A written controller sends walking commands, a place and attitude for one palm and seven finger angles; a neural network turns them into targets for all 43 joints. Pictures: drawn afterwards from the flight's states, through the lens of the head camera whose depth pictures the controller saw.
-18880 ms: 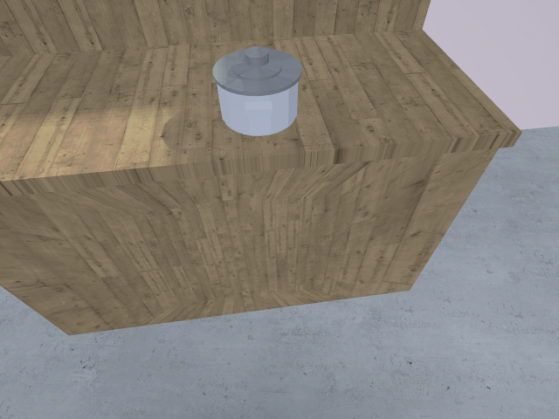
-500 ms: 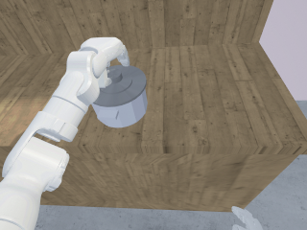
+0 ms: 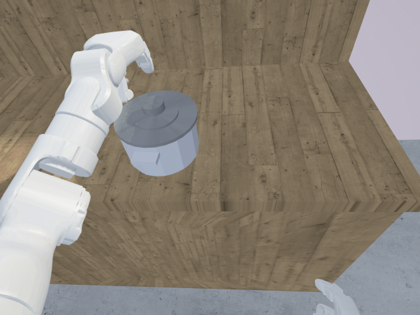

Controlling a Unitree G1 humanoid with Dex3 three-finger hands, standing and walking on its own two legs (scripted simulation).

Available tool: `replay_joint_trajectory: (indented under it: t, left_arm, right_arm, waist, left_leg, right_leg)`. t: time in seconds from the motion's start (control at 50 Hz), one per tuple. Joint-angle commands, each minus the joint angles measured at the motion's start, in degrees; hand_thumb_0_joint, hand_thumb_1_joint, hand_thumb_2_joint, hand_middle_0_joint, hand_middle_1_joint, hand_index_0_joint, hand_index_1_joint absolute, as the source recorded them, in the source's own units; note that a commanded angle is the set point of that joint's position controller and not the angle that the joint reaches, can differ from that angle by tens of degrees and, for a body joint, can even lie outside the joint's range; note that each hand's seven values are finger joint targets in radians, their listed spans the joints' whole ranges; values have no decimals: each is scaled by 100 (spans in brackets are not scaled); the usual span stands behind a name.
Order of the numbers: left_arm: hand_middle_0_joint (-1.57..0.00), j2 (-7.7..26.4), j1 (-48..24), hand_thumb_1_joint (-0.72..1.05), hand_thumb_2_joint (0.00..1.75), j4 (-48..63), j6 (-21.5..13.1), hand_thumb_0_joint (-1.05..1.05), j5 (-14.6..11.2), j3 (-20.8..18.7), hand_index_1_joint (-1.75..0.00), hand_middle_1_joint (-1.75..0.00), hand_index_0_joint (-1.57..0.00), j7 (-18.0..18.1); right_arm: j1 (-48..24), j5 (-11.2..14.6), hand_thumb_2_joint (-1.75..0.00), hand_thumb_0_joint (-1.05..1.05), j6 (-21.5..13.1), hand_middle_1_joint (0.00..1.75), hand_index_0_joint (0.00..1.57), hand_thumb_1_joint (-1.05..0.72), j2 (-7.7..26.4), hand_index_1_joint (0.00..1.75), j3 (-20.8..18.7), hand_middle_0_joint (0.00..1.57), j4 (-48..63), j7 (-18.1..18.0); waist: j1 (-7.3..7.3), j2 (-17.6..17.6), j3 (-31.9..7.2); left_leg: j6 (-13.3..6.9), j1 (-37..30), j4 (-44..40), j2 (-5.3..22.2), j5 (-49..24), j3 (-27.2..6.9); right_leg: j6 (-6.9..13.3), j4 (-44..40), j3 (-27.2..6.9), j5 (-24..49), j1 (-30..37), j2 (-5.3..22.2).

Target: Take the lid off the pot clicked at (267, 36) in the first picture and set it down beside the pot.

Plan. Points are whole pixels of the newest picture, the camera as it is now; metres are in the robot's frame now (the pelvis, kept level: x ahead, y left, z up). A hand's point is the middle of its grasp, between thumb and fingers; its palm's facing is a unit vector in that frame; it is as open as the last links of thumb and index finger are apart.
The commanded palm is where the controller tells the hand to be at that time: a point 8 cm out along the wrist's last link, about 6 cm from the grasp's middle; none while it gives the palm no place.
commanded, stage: move the open hand above the knob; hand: left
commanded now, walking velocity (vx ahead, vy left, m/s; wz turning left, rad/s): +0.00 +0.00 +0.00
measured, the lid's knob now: (153, 105) +0.49 +0.12 +0.16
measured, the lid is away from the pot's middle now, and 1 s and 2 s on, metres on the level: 0.00 0.00 0.00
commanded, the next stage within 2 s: lower the open fingers around the knob in 1.28 s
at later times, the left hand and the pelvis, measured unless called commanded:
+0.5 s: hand (141, 84) +0.45 +0.12 +0.24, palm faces -0.16 -0.01 -0.99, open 10.1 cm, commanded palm +0.44 +0.13 +0.29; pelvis -0.01 +0.00 +0.00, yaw +0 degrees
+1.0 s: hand (141, 93) +0.45 +0.12 +0.21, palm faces -0.20 +0.02 -0.98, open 10.1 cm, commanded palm +0.43 +0.13 +0.29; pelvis +0.00 +0.00 +0.00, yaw +0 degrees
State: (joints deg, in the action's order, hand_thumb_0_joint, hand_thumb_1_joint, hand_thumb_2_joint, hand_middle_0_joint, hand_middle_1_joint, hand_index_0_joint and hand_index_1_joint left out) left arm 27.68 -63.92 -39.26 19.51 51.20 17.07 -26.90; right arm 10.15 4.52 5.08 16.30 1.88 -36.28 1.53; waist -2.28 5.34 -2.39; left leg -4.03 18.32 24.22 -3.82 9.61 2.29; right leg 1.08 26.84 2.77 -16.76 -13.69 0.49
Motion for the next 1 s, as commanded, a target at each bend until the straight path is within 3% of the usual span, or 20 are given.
replay_joint_trajectory:
  t: [0.0, 0.06, 0.1, 0.12, 0.2, 0.26, 0.3, 0.36, 0.42, 0.5, 0.56, 0.6, 0.66, 0.7, 0.72, 0.76, 0.8, 0.86, 0.9, 0.98]
  left_arm:
    - [-87, 339, -2465, -40, 168, 2624, -229, 0, -133, 21, -8, -8, -87, -64]
    - [-87, 2009, -4155, -40, 168, 2937, -256, 0, 1, -1107, -8, -8, -87, 41]
    - [-87, 2336, -3929, -40, 168, 2147, -244, 0, -225, -1501, -8, -8, -87, 212]
    - [-87, 2266, -3939, -40, 168, 1774, -208, 0, -43, -1407, -8, -8, -87, 290]
    - [-87, 257, -1832, -40, 168, -96, 74, 0, -134, -162, -8, -8, -87, 290]
    - [-87, 286, -1645, -40, 168, 801, 1, 0, 93, -52, -8, -8, -87, 166]
    - [-87, 390, -2484, -40, 168, 1643, -86, 0, -9, -22, -8, -8, -87, 113]
    - [-87, 1760, -4546, -40, 168, 2486, -239, 0, 86, -836, -8, -8, -87, 187]
    - [-87, 2130, -4414, -40, 168, 1409, -286, 0, -5, -1194, -8, -8, -87, 318]
    - [-87, 603, -2462, -40, 168, -826, 15, 0, -59, -283, -8, -8, -87, 289]
    - [-87, 174, -1964, -40, 168, 290, -75, 0, 128, 35, -8, -8, -87, 115]
    - [-87, -154, -2307, -40, 168, 1428, -190, 0, -48, 301, -8, -8, -87, 14]
    - [-87, 1633, -4075, -40, 168, 2148, -255, 0, 131, -844, -8, -8, -87, 59]
    - [-87, 2137, -4420, -40, 168, 1835, -330, 0, -147, -1257, -8, -8, -87, 189]
    - [-87, 2375, -4541, -40, 168, 1669, -355, 0, 26, -1416, -8, -8, -87, 283]
    - [-87, 1854, -3695, -40, 168, 548, -226, 0, 111, -1121, -8, -8, -87, 365]
    - [-87, 732, -2593, -40, 168, -161, -70, 0, -11, -443, -8, -8, -87, 346]
    - [-87, 476, -1560, -40, 168, 469, -63, 0, 120, -300, -8, -8, -87, 213]
    - [-87, 23, -1783, -40, 168, 1416, -134, 0, -51, 90, -8, -8, -87, 82]
    - [-87, 1700, -4171, -40, 168, 2553, -144, 0, 79, -848, -8, -8, -87, 103]
  right_arm:
    - [-901, 21, -90, 0, -74, 30, 20, -90, 548, 30, -305, 20, 1148, 89]
    - [-651, -4, -90, 0, -279, 30, 20, -90, 556, 30, -290, 20, 889, -56]
    - [-383, -34, -90, 0, -313, 30, 20, -90, 670, 30, -257, 20, 652, -152]
    - [-458, -36, -90, 0, -350, 30, 20, -90, 548, 30, -176, 20, 588, -177]
    - [-455, 35, -90, 0, -182, 30, 20, -90, 591, 30, -196, 20, 538, -30]
    - [-817, 50, -90, 0, -95, 30, 20, -90, 545, 30, -170, 20, 923, 43]
    - [-833, 16, -90, 0, -13, 30, 20, -90, 578, 30, -249, 20, 978, 19]
    - [-637, 2, -90, 0, -297, 30, 20, -90, 519, 30, -241, 20, 884, -138]
    - [-331, -30, -90, 0, -431, 30, 20, -90, 545, 30, -182, 20, 554, -261]
    - [-191, 16, -90, 0, -265, 30, 20, -90, 645, 30, -184, 20, 356, -168]
    - [-551, 3, -90, 0, -226, 30, 20, -90, 576, 30, -206, 20, 793, -8]
    - [-607, -35, -90, 0, -134, 30, 20, -90, 562, 30, -302, 20, 974, 39]
    - [-475, -36, -90, 0, -260, 30, 20, -90, 586, 30, -290, 20, 852, -97]
    - [-251, -44, -90, 0, -364, 30, 20, -90, 670, 30, -275, 20, 650, -210]
    - [-214, -68, -90, 0, -458, 30, 20, -90, 599, 30, -231, 20, 585, -248]
    - [-211, -67, -90, 0, -432, 30, 20, -90, 562, 30, -175, 20, 449, -273]
    - [-154, -30, -90, 0, -336, 30, 20, -90, 630, 30, -242, 20, 435, -129]
    - [-545, 21, -90, 0, -271, 30, 20, -90, 581, 30, -215, 20, 848, 42]
    - [-633, 2, -90, 0, -134, 30, 20, -90, 595, 30, -295, 20, 994, 76]
    - [-624, -14, -90, 0, -275, 30, 20, -90, 555, 30, -277, 20, 891, -74]
  waist:
    - [-74, -618, -2525]
    - [-80, -595, -2879]
    - [-38, -654, -2484]
    - [23, -753, -2247]
    - [41, -741, -1129]
    - [116, -771, -1837]
    - [-66, -829, -2218]
    - [-113, -573, -2965]
    - [-90, -732, -2482]
    - [-66, -927, -967]
    - [68, -644, -1810]
    - [-73, -574, -2395]
    - [-114, -810, -2837]
    - [-143, -761, -2569]
    - [-50, -861, -2594]
    - [23, -926, -1889]
    - [18, -684, -1473]
    - [169, -664, -1876]
    - [10, -666, -2308]
    - [-101, -766, -2801]
  left_leg:
    - [-107, -2134, 314, 111, -2064, -539]
    - [-146, -2343, 218, 62, -1855, -619]
    - [-136, -1954, 83, 63, -1588, -586]
    - [-70, -1775, -29, 71, -1436, -527]
    - [69, -1273, -99, 125, -1113, -485]
    - [55, -1499, 11, 134, -1082, -433]
    - [-54, -1736, 135, 125, -1158, -458]
    - [-130, -2156, 89, 51, -1150, -583]
    - [-100, -1867, -39, 61, -1046, -579]
    - [17, -1027, -200, 89, -616, -469]
    - [42, -1559, 8, 126, -1254, -482]
    - [-65, -2032, 211, 134, -1849, -549]
    - [-151, -2095, 156, 64, -1576, -554]
    - [-180, -1895, 45, 58, -1361, -561]
    - [-151, -1851, -8, 48, -1392, -536]
    - [-90, -1484, -107, 83, -1368, -484]
    - [-8, -1361, -113, 112, -1394, -481]
    - [47, -1604, 65, 158, -1746, -475]
    - [-54, -1940, 223, 163, -2180, -498]
    - [-181, -2154, 199, 40, -1811, -536]
  right_leg:
    - [139, -262, -124, 2259, 5, -40]
    - [112, -235, -218, 2401, 226, -158]
    - [137, -334, -163, 2314, 316, -136]
    - [135, -270, -151, 2158, 231, -167]
    - [184, -334, 71, 1523, -454, -140]
    - [150, -236, -22, 1505, -183, -80]
    - [136, -319, -95, 1695, -60, -45]
    - [117, -280, -237, 1904, 248, -122]
    - [122, -326, -190, 1853, 200, -164]
    - [155, -440, 10, 1376, -412, -121]
    - [168, -235, -34, 1676, -219, -89]
    - [161, -293, -96, 2042, -102, -67]
    - [119, -287, -244, 2337, 327, -136]
    - [115, -406, -218, 2313, 426, -122]
    - [111, -318, -238, 2361, 460, -163]
    - [156, -309, -143, 2226, 187, -154]
    - [193, -351, -13, 1961, -130, -136]
    - [170, -191, -37, 2003, -66, -110]
    - [149, -268, -81, 2295, 18, -63]
    - [104, -278, -235, 2580, 351, -150]
